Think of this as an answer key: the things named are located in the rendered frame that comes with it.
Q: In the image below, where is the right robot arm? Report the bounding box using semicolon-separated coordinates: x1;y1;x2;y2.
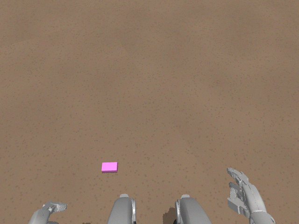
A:
249;211;275;224

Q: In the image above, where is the small box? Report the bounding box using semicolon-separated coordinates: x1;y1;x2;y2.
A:
101;162;118;172

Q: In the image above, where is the left robot hand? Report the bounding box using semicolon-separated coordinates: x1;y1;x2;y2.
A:
28;200;67;224

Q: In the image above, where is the right robot hand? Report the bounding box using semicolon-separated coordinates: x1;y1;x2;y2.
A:
227;167;267;219

